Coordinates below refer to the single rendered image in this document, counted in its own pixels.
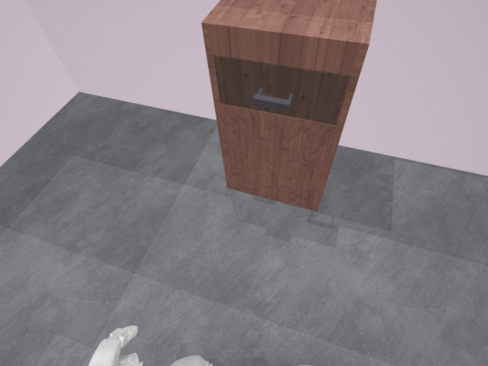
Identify left robot hand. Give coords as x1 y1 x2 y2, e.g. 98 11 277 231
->
88 326 143 366

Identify drawer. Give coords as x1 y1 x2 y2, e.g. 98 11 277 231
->
214 55 350 125

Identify cabinet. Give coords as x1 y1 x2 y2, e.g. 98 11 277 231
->
201 0 377 211

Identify handle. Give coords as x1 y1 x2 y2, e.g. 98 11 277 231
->
253 88 294 111

